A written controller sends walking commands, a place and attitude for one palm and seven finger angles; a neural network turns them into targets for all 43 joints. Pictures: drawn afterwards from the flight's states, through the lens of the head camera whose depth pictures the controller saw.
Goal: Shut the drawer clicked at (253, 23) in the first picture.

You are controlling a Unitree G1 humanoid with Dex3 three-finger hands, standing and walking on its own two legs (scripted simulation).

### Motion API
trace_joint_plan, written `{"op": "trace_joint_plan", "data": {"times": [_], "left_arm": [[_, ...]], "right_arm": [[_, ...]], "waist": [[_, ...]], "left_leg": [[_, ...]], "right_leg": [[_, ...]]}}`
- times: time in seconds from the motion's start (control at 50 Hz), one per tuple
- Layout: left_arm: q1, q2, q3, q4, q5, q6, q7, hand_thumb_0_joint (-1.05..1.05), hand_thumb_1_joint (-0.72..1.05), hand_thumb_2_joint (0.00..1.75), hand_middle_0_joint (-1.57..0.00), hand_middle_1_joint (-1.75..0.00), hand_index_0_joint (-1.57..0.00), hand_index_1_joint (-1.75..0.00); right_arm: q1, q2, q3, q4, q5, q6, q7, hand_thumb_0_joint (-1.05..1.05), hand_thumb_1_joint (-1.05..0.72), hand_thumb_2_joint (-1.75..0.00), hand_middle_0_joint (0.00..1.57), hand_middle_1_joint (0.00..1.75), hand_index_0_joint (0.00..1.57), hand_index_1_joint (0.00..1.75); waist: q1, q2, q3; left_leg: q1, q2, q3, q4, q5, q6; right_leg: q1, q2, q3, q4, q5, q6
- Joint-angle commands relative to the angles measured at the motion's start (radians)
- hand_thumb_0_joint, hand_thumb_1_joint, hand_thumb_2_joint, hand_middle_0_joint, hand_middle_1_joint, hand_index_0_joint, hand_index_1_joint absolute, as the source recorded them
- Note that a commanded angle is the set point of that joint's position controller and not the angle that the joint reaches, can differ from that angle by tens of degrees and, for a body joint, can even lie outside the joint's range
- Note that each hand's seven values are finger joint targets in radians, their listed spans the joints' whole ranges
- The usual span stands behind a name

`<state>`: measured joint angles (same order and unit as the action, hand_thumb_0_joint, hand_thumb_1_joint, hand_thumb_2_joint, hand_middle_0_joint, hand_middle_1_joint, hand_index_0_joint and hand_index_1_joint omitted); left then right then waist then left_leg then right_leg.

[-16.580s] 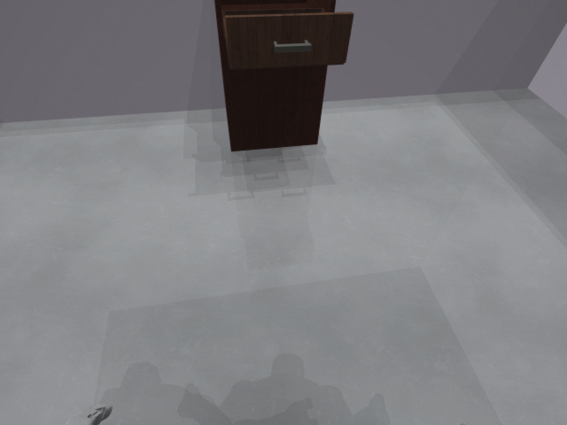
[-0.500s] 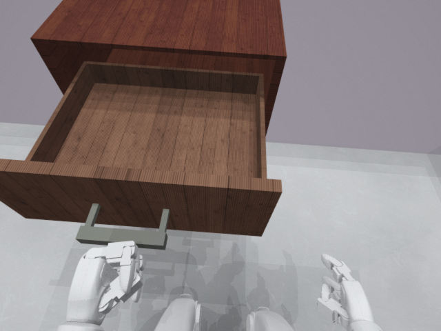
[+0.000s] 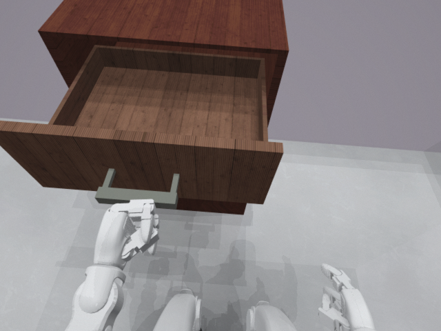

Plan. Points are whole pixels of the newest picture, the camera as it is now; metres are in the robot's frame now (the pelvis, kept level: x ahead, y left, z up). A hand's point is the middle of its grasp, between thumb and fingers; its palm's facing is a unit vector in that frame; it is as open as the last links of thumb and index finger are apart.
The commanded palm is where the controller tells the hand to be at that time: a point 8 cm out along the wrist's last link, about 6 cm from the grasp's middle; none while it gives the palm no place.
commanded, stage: push the drawer shut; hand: left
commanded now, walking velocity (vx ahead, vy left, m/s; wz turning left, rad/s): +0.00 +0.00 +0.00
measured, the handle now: (140, 187) +0.35 +0.16 +0.05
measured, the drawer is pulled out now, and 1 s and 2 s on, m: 0.25 0.12 0.00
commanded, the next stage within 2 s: none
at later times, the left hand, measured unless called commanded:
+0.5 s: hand (161, 200) +0.33 +0.12 +0.05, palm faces -0.06 -1.00 -0.03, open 3.0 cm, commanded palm +0.33 +0.17 +0.05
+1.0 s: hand (170, 165) +0.40 +0.12 +0.05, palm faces -0.03 -1.00 -0.04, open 3.1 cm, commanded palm +0.39 +0.16 +0.05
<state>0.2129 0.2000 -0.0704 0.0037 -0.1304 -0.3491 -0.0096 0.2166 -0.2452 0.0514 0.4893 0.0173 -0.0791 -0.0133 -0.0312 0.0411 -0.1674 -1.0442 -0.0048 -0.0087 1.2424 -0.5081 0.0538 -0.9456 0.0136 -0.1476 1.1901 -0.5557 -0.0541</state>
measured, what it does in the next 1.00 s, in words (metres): stands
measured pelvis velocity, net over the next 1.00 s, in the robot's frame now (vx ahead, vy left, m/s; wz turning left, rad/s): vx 0.01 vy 0.00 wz -0.02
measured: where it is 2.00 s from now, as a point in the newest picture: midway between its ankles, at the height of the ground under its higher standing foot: outside the picture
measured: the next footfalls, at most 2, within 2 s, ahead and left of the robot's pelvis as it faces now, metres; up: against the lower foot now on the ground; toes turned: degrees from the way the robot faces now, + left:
none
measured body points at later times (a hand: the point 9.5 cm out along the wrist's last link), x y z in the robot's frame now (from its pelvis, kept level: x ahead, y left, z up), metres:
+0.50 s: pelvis +0.01 +0.01 +0.01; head +0.09 +0.02 +0.45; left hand +0.33 +0.18 +0.05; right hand +0.17 -0.23 -0.09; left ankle +0.05 +0.08 -0.63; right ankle +0.02 -0.09 -0.63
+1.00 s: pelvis +0.01 +0.00 +0.01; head +0.11 +0.01 +0.45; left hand +0.40 +0.17 +0.05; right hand +0.12 -0.26 -0.10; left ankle +0.05 +0.08 -0.63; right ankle +0.02 -0.09 -0.63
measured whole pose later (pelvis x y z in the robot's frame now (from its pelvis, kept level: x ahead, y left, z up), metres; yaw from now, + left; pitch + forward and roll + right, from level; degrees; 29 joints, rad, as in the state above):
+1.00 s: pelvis +0.01 +0.00 +0.01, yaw -1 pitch +19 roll -2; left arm -0.33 0.20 0.06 0.57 -0.12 -0.42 0.02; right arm 0.25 -0.26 0.02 0.60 0.01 0.00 0.01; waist -0.07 0.03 -0.15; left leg -1.01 0.00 0.02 1.16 -0.49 0.05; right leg -0.94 0.02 -0.11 1.13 -0.53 -0.05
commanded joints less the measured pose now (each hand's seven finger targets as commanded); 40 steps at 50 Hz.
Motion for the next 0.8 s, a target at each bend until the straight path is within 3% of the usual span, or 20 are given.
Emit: {"op": "trace_joint_plan", "data": {"times": [0.0, 0.04, 0.08, 0.18, 0.2, 0.22, 0.32, 0.4, 0.46, 0.5, 0.62, 0.66, 0.7, 0.78], "left_arm": [[-0.257, 0.045, 0.032, -0.195, 0.002, -0.055, 0.022, 0.0, 0.9, 0.9, -1.4, -1.6, -1.4, -1.6], [-0.29, 0.035, 0.035, -0.151, 0.0, -0.053, 0.025, 0.0, 0.9, 0.9, -1.4, -1.6, -1.4, -1.6], [-0.306, 0.033, 0.038, -0.132, 0.002, -0.064, 0.027, 0.0, 0.9, 0.9, -1.4, -1.6, -1.4, -1.6], [-0.376, 0.022, 0.038, -0.074, 0.003, -0.086, 0.03, 0.0, 0.9, 0.9, -1.4, -1.6, -1.4, -1.6], [-0.4, 0.04, 0.052, -0.065, 0.008, -0.091, 0.033, 0.0, 0.9, 0.9, -1.4, -1.6, -1.4, -1.6], [-0.415, 0.021, 0.035, -0.065, 0.013, -0.097, 0.033, 0.0, 0.9, 0.9, -1.4, -1.6, -1.4, -1.6], [-0.455, 0.009, 0.032, -0.028, 0.014, -0.103, 0.039, 0.0, 0.9, 0.9, -1.4, -1.6, -1.4, -1.6], [-0.537, 0.035, 0.052, 0.011, 0.02, -0.106, 0.044, 0.0, 0.9, 0.9, -1.4, -1.6, -1.4, -1.6], [-0.605, 0.002, 0.026, 0.046, 0.021, -0.105, 0.044, 0.0, 0.9, 0.9, -1.4, -1.6, -1.4, -1.6], [-0.632, 0.034, 0.052, 0.063, 0.028, -0.107, 0.05, 0.0, 0.9, 0.9, -1.4, -1.6, -1.4, -1.6], [-0.708, 0.022, 0.057, 0.11, 0.023, -0.105, 0.05, 0.0, 0.9, 0.9, -1.4, -1.6, -1.4, -1.6], [-0.732, 0.013, 0.054, 0.153, 0.021, -0.1, 0.047, 0.0, 0.9, 0.9, -1.4, -1.6, -1.4, -1.6], [-0.753, 0.042, 0.083, 0.189, 0.021, -0.102, 0.05, 0.0, 0.9, 0.9, -1.4, -1.6, -1.4, -1.6], [-0.81, 0.032, 0.089, 0.245, 0.019, -0.114, 0.045, 0.0, 0.9, 0.9, -1.4, -1.6, -1.4, -1.6]], "right_arm": [[-0.038, -0.14, -0.058, -0.146, -0.001, -0.042, -0.012, 0.0, -0.9, -0.9, 0.2, 0.3, 0.2, 0.3], [-0.035, -0.138, -0.057, -0.139, -0.001, -0.035, -0.009, 0.0, -0.9, -0.9, 0.2, 0.3, 0.2, 0.3], [-0.039, -0.139, -0.059, -0.137, -0.003, -0.034, -0.006, 0.0, -0.9, -0.9, 0.2, 0.3, 0.2, 0.3], [-0.036, -0.14, -0.064, -0.122, -0.004, -0.027, 0.001, 0.0, -0.9, -0.9, 0.2, 0.3, 0.2, 0.3], [-0.032, -0.144, -0.065, -0.114, -0.005, -0.025, 0.002, 0.0, -0.9, -0.9, 0.2, 0.3, 0.2, 0.3], [-0.032, -0.142, -0.067, -0.111, -0.006, -0.024, 0.004, 0.0, -0.9, -0.9, 0.2, 0.3, 0.2, 0.3], [-0.021, -0.148, -0.074, -0.097, -0.007, -0.013, 0.009, 0.0, -0.9, -0.9, 0.2, 0.3, 0.2, 0.3], [-0.012, -0.154, -0.076, -0.077, -0.008, -0.001, 0.006, 0.0, -0.9, -0.9, 0.2, 0.3, 0.2, 0.3], [-0.012, -0.151, -0.075, -0.067, -0.005, 0.005, 0.007, 0.0, -0.9, -0.9, 0.2, 0.3, 0.2, 0.3], [-0.004, -0.157, -0.077, -0.057, -0.006, 0.009, 0.004, 0.0, -0.9, -0.9, 0.2, 0.3, 0.2, 0.3], [0.011, -0.154, -0.08, -0.039, -0.007, 0.021, 0.007, 0.0, -0.9, -0.9, 0.2, 0.3, 0.2, 0.3], [0.013, -0.152, -0.081, -0.035, -0.005, 0.028, 0.008, 0.0, -0.9, -0.9, 0.2, 0.3, 0.2, 0.3], [0.024, -0.158, -0.08, -0.028, -0.007, 0.031, 0.006, 0.0, -0.9, -0.9, 0.2, 0.3, 0.2, 0.3], [0.033, -0.155, -0.084, -0.017, -0.006, 0.039, 0.009, 0.0, -0.9, -0.9, 0.2, 0.3, 0.2, 0.3]], "waist": [[-0.036, 0.023, -0.243], [-0.043, -0.008, -0.222], [-0.034, 0.004, -0.227], [-0.039, -0.004, -0.222], [-0.041, 0.004, -0.227], [-0.043, 0.021, -0.247], [-0.046, 0.007, -0.274], [-0.055, -0.006, -0.277], [-0.066, 0.005, -0.275], [-0.064, 0.017, -0.295], [-0.065, 0.032, -0.355], [-0.07, 0.015, -0.329], [-0.07, -0.001, -0.321], [-0.076, -0.003, -0.331]], "left_leg": [[0.275, 0.01, -0.089, -0.24, 0.063, -0.018], [0.266, 0.01, -0.085, -0.245, 0.063, -0.017], [0.276, 0.009, -0.084, -0.251, 0.066, -0.021], [0.287, 0.012, -0.082, -0.255, 0.09, -0.022], [0.295, 0.014, -0.087, -0.255, 0.095, -0.023], [0.322, 0.015, -0.089, -0.254, 0.113, -0.025], [0.361, 0.022, -0.1, -0.257, 0.171, -0.029], [0.359, 0.023, -0.102, -0.253, 0.169, -0.028], [0.375, 0.026, -0.112, -0.256, 0.151, -0.03], [0.391, 0.028, -0.112, -0.253, 0.171, -0.031], [0.438, 0.03, -0.109, -0.248, 0.255, -0.037], [0.421, 0.029, -0.104, -0.25, 0.241, -0.035], [0.401, 0.028, -0.102, -0.251, 0.241, -0.033], [0.399, 0.027, -0.092, -0.246, 0.245, -0.032]], "right_leg": [[0.084, 0.0, 0.102, -0.226, 0.069, 0.019], [0.091, 0.002, 0.104, -0.237, 0.07, 0.021], [0.091, 0.0, 0.102, -0.234, 0.071, 0.018], [0.09, -0.001, 0.101, -0.233, 0.096, 0.019], [0.081, 0.0, 0.099, -0.225, 0.1, 0.018], [0.071, -0.001, 0.097, -0.219, 0.115, 0.019], [0.07, 0.0, 0.091, -0.211, 0.157, 0.019], [0.065, 0.0, 0.095, -0.211, 0.159, 0.022], [0.039, -0.002, 0.092, -0.209, 0.151, 0.025], [0.035, -0.001, 0.093, -0.204, 0.163, 0.023], [0.052, -0.001, 0.091, -0.203, 0.217, 0.022], [0.057, 0.0, 0.094, -0.213, 0.214, 0.024], [0.068, 0.004, 0.094, -0.214, 0.215, 0.022], [0.075, 0.003, 0.1, -0.219, 0.225, 0.024]]}}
